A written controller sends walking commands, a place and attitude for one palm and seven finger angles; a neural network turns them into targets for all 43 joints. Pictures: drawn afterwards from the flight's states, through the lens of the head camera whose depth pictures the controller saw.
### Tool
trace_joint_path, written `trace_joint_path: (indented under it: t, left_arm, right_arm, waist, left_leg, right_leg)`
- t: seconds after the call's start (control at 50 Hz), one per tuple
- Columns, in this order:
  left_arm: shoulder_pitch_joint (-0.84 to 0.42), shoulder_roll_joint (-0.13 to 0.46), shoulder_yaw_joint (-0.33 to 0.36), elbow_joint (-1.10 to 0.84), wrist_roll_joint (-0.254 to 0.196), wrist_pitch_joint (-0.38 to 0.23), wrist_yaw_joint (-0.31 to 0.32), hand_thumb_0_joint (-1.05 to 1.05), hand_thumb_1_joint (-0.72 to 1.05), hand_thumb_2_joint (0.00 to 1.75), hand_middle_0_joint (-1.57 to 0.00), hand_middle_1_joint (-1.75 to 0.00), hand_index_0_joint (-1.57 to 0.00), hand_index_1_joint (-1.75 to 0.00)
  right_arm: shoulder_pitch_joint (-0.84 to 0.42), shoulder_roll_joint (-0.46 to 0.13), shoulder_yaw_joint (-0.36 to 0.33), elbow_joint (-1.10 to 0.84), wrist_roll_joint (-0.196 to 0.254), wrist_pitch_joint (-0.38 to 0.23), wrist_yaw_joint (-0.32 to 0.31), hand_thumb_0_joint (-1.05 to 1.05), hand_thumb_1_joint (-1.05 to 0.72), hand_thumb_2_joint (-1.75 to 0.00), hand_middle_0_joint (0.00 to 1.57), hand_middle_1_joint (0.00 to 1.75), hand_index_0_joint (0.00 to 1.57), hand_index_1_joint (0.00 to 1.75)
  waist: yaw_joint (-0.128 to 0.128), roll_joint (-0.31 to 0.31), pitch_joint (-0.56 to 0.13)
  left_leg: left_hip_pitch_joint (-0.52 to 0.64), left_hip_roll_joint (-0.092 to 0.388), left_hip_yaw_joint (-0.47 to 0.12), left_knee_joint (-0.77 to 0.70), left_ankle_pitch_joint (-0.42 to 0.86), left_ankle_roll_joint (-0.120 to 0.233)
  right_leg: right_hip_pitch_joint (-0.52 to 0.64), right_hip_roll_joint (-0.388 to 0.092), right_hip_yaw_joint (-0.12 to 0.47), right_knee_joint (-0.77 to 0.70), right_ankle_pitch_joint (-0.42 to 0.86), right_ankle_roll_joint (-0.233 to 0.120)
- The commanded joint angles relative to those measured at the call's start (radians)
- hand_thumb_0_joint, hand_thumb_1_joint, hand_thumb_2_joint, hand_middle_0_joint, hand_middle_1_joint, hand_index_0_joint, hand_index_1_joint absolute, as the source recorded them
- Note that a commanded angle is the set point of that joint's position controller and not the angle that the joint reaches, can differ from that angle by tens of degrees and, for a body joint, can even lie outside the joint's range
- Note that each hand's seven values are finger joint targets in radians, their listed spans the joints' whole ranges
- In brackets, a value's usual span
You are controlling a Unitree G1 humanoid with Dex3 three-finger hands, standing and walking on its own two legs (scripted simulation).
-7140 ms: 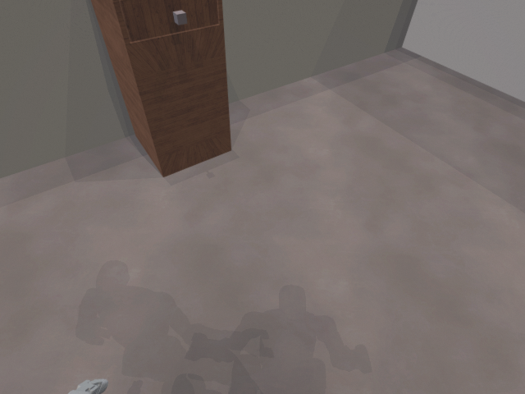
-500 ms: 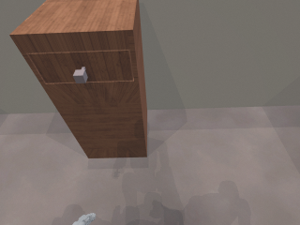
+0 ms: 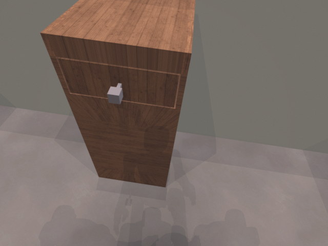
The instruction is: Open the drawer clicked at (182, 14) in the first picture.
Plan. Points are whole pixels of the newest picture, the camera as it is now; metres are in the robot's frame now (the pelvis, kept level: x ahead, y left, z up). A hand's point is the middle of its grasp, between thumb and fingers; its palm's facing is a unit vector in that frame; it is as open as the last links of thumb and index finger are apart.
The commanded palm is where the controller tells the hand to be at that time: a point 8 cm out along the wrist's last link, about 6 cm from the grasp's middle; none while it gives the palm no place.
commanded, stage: come to a stop and stand still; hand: left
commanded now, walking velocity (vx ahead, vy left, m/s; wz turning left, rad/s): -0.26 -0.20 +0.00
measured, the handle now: (117, 91) +0.54 +0.23 +0.03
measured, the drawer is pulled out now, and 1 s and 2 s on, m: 0.00 0.00 0.00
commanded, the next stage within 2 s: look again from close up in 1.28 s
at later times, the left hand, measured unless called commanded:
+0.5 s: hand out of the picture -0.02 +0.12 -0.14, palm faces +0.00 -0.97 -0.26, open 7.4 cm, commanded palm none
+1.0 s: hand out of the picture -0.04 +0.16 -0.18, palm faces +0.07 -0.98 -0.17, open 7.4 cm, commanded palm none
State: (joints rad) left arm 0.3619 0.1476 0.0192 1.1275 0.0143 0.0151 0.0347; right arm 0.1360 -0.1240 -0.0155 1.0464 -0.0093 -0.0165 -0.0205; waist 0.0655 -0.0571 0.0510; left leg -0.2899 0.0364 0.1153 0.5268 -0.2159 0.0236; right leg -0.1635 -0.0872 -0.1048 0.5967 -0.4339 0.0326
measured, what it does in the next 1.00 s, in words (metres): steps on the spot: right foot, then left foot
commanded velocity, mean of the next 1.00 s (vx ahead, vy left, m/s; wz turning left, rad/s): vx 0.02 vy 0.05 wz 0.00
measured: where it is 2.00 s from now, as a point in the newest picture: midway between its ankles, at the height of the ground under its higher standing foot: outside the picture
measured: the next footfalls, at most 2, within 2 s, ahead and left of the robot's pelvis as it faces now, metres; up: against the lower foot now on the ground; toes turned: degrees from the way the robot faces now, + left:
right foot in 0.34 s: -0.02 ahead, -0.16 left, +0.00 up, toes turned -5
left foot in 0.82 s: -0.03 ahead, +0.11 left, +0.00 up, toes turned +3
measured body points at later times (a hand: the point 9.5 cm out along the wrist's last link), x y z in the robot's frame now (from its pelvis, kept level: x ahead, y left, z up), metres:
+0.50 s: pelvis -0.04 -0.06 +0.02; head -0.05 -0.10 +0.46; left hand -0.02 +0.17 -0.12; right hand -0.04 -0.30 -0.16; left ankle -0.02 +0.10 -0.68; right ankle -0.06 -0.15 -0.73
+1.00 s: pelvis -0.03 -0.01 +0.01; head -0.02 +0.00 +0.46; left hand -0.04 +0.22 -0.16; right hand +0.04 -0.24 -0.14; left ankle -0.07 +0.10 -0.73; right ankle -0.06 -0.15 -0.73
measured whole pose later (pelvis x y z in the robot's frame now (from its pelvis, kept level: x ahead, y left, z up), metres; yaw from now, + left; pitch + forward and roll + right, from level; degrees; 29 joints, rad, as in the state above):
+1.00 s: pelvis -0.03 -0.01 +0.01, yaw -1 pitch -1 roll +0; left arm 0.28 0.16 0.03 1.13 0.02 0.02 0.03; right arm 0.17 -0.15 -0.02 1.08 -0.01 0.00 -0.04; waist 0.04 -0.03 0.03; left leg -0.14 0.01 0.07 0.45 -0.30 0.01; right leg -0.16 -0.08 -0.05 0.47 -0.29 0.05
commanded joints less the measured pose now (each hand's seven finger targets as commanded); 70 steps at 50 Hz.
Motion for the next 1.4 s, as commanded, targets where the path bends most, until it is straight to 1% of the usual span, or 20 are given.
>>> trace_joint_path:
  t: [0.0,0.12,0.22,0.28,0.32,0.34,0.4,0.46,0.52,0.66,0.74,0.76,0.8,0.82,0.84,0.88,0.96,1.34,1.36,1.38]
  left_arm:
    - [0.048,0.106,0.024,-0.062,0.002,0.019,0.01,0.0,0.9,0.9,-0.2,-0.3,-0.2,-0.3]
    - [-0.007,0.093,0.054,-0.123,0.004,0.041,-0.007,0.0,0.9,0.9,-0.2,-0.3,-0.2,-0.3]
    - [-0.003,0.064,0.044,-0.13,0.003,0.03,-0.016,0.0,0.9,0.9,-0.2,-0.3,-0.2,-0.3]
    - [0.109,0.079,0.04,-0.076,0.01,0.007,-0.013,0.0,0.9,0.9,-0.2,-0.3,-0.2,-0.3]
    - [0.019,0.212,0.041,-0.118,0.02,-0.006,-0.006,0.0,0.9,0.9,-0.2,-0.3,-0.2,-0.3]
    - [-0.061,0.233,0.043,-0.153,0.017,-0.002,0.0,0.0,0.9,0.9,-0.2,-0.3,-0.2,-0.3]
    - [-0.146,0.191,0.04,-0.161,0.009,-0.025,0.001,0.0,0.9,0.9,-0.2,-0.3,-0.2,-0.3]
    - [-0.11,0.183,0.044,-0.157,0.005,-0.033,-0.004,0.0,0.9,0.9,-0.2,-0.3,-0.2,-0.3]
    - [-0.023,0.176,0.05,-0.132,0.003,-0.035,0.0,0.0,0.9,0.9,-0.2,-0.3,-0.2,-0.3]
    - [0.034,0.182,0.062,-0.088,0.015,-0.031,0.012,0.0,0.9,0.9,-0.2,-0.3,-0.2,-0.3]
    - [-0.047,0.167,0.053,-0.079,0.004,-0.022,0.009,0.0,0.9,0.9,-0.2,-0.3,-0.2,-0.3]
    - [-0.053,0.144,0.045,-0.08,-0.002,-0.018,0.008,0.0,0.9,0.9,-0.2,-0.3,-0.2,-0.3]
    - [-0.028,0.08,0.03,-0.078,-0.005,-0.01,0.003,0.0,0.9,0.9,-0.2,-0.3,-0.2,-0.3]
    - [-0.033,0.069,0.026,-0.072,-0.001,-0.008,0.004,0.0,0.9,0.9,-0.2,-0.3,-0.2,-0.3]
    - [-0.03,0.065,0.023,-0.072,0.004,-0.008,-0.001,0.0,0.9,0.9,-0.2,-0.3,-0.2,-0.3]
    - [-0.049,0.079,0.018,-0.042,0.001,-0.005,-0.003,0.0,0.9,0.9,-0.2,-0.3,-0.2,-0.3]
    - [-0.031,0.099,0.013,-0.018,0.0,-0.01,0.0,0.0,0.9,0.9,-0.2,-0.3,-0.2,-0.3]
    - [-0.053,0.111,0.005,-0.013,-0.006,-0.01,0.005,0.0,0.9,0.9,-0.2,-0.3,-0.2,-0.3]
    - [-0.016,0.124,-0.013,-0.004,0.012,-0.045,0.046,0.0,0.9,0.9,-0.2,-0.3,-0.2,-0.3]
    - [-0.019,0.156,0.0,-0.046,0.006,-0.05,0.04,0.0,0.9,0.9,-0.2,-0.3,-0.2,-0.3]
  right_arm:
    - [0.153,-0.212,-0.051,-0.005,0.0,0.014,-0.048,0.0,-0.9,-0.9,0.2,0.3,0.2,0.3]
    - [0.046,-0.214,-0.07,-0.059,-0.009,0.028,-0.039,0.0,-0.9,-0.9,0.2,0.3,0.2,0.3]
    - [0.0,-0.211,-0.072,-0.066,-0.022,0.035,-0.011,0.0,-0.9,-0.9,0.2,0.3,0.2,0.3]
    - [0.001,-0.177,-0.066,-0.059,-0.017,0.046,0.002,0.0,-0.9,-0.9,0.2,0.3,0.2,0.3]
    - [0.004,-0.073,-0.041,-0.092,-0.001,0.059,0.016,0.0,-0.9,-0.9,0.2,0.3,0.2,0.3]
    - [-0.019,-0.121,-0.051,-0.1,-0.008,0.064,0.022,0.0,-0.9,-0.9,0.2,0.3,0.2,0.3]
    - [0.086,-0.131,-0.053,-0.032,-0.015,0.06,0.026,0.0,-0.9,-0.9,0.2,0.3,0.2,0.3]
    - [0.158,-0.128,-0.053,-0.006,-0.01,0.047,0.029,0.0,-0.9,-0.9,0.2,0.3,0.2,0.3]
    - [0.132,-0.144,-0.053,-0.023,-0.012,0.043,0.022,0.0,-0.9,-0.9,0.2,0.3,0.2,0.3]
    - [0.089,-0.115,-0.037,-0.046,0.002,0.035,0.006,0.0,-0.9,-0.9,0.2,0.3,0.2,0.3]
    - [0.189,-0.095,-0.03,0.004,0.006,0.025,0.0,0.0,-0.9,-0.9,0.2,0.3,0.2,0.3]
    - [0.208,-0.114,-0.028,0.018,0.003,0.016,-0.003,0.0,-0.9,-0.9,0.2,0.3,0.2,0.3]
    - [0.185,-0.192,-0.036,0.012,-0.005,0.007,-0.01,0.0,-0.9,-0.9,0.2,0.3,0.2,0.3]
    - [0.151,-0.2,-0.035,0.004,-0.006,0.014,-0.012,0.0,-0.9,-0.9,0.2,0.3,0.2,0.3]
    - [0.124,-0.196,-0.032,-0.004,-0.006,0.016,-0.013,0.0,-0.9,-0.9,0.2,0.3,0.2,0.3]
    - [0.115,-0.16,-0.02,0.018,-0.002,0.008,-0.018,0.0,-0.9,-0.9,0.2,0.3,0.2,0.3]
    - [0.124,-0.152,-0.017,0.022,0.001,0.004,-0.023,0.0,-0.9,-0.9,0.2,0.3,0.2,0.3]
    - [0.178,-0.142,-0.006,0.064,0.001,-0.007,-0.022,0.0,-0.9,-0.9,0.2,0.3,0.2,0.3]
    - [0.146,-0.195,-0.006,-0.002,0.011,-0.02,-0.009,0.0,-0.9,-0.9,0.2,0.3,0.2,0.3]
    - [0.216,-0.163,-0.009,-0.013,-0.006,-0.025,-0.003,0.0,-0.9,-0.9,0.2,0.3,0.2,0.3]
  waist:
    - [-0.084,0.266,-0.078]
    - [-0.069,0.179,-0.142]
    - [-0.062,0.274,-0.108]
    - [-0.011,0.154,-0.066]
    - [-0.03,-0.248,0.069]
    - [-0.034,-0.173,0.128]
    - [-0.081,-0.132,0.145]
    - [-0.073,-0.065,0.067]
    - [-0.028,-0.067,0.014]
    - [0.004,-0.131,-0.074]
    - [-0.064,-0.139,-0.085]
    - [-0.069,-0.078,-0.088]
    - [-0.05,0.147,-0.09]
    - [-0.044,0.141,-0.041]
    - [-0.034,0.083,0.01]
    - [-0.045,0.192,0.027]
    - [-0.053,0.11,-0.01]
    - [-0.052,0.056,0.008]
    - [-0.054,0.064,0.03]
    - [-0.069,0.123,-0.045]
  left_leg:
    - [0.224,0.349,-0.242,-0.153,1.006,0.163]
    - [0.153,0.31,-0.186,-0.181,0.549,0.16]
    - [0.015,0.265,-0.221,-0.281,-0.08,0.116]
    - [-0.148,0.149,-0.145,-0.213,-0.332,0.023]
    - [-0.217,-0.003,-0.051,0.12,-0.279,-0.06]
    - [-0.15,0.026,-0.103,0.21,-0.251,-0.047]
    - [-0.14,0.024,-0.129,0.309,-0.108,-0.037]
    - [-0.153,0.003,-0.105,0.333,-0.059,-0.051]
    - [-0.216,0.002,-0.117,0.349,-0.089,-0.067]
    - [-0.152,-0.002,-0.098,0.162,-0.231,-0.068]
    - [0.142,-0.028,-0.048,-0.129,0.029,-0.055]
    - [0.218,0.003,-0.067,-0.169,0.101,-0.043]
    - [0.229,0.185,-0.225,-0.167,0.306,0.037]
    - [0.137,0.199,-0.216,-0.196,0.204,0.054]
    - [0.096,0.181,-0.197,-0.183,0.161,0.044]
    - [0.11,0.131,-0.169,-0.207,0.262,0.028]
    - [0.177,0.099,-0.125,-0.148,0.356,0.007]
    - [0.169,0.084,-0.127,-0.198,0.327,-0.003]
    - [0.096,0.096,-0.117,-0.009,0.616,-0.03]
    - [0.098,0.068,-0.128,-0.042,0.463,-0.027]
  right_leg:
    - [-0.212,0.011,0.093,0.34,-0.143,-0.005]
    - [-0.252,0.031,0.12,0.466,-0.039,0.008]
    - [-0.108,0.032,0.054,0.164,-0.028,-0.014]
    - [0.109,0.049,0.017,-0.157,0.117,-0.016]
    - [-0.139,-0.256,0.465,-0.532,-0.361,-0.117]
    - [-0.3,-0.298,0.481,-0.582,-0.409,-0.146]
    - [-0.264,-0.206,0.355,-0.512,-0.157,-0.128]
    - [-0.096,-0.172,0.239,-0.424,0.105,-0.122]
    - [0.054,-0.207,0.259,-0.371,0.29,-0.156]
    - [0.196,-0.249,0.265,-0.243,0.757,-0.212]
    - [0.016,-0.149,0.179,-0.175,0.616,-0.123]
    - [-0.042,-0.1,0.154,-0.14,0.513,-0.093]
    - [-0.116,-0.012,0.063,-0.098,0.212,-0.032]
    - [-0.086,0.003,0.049,-0.115,0.13,-0.023]
    - [-0.096,0.006,0.058,-0.145,0.179,-0.021]
    - [-0.053,-0.01,0.054,-0.143,0.275,-0.018]
    - [-0.021,-0.028,0.077,-0.185,0.386,-0.021]
    - [0.047,-0.037,0.066,-0.217,0.393,-0.017]
    - [-0.018,-0.055,0.126,-0.164,0.631,-0.024]
    - [0.048,-0.053,0.092,-0.087,0.51,-0.054]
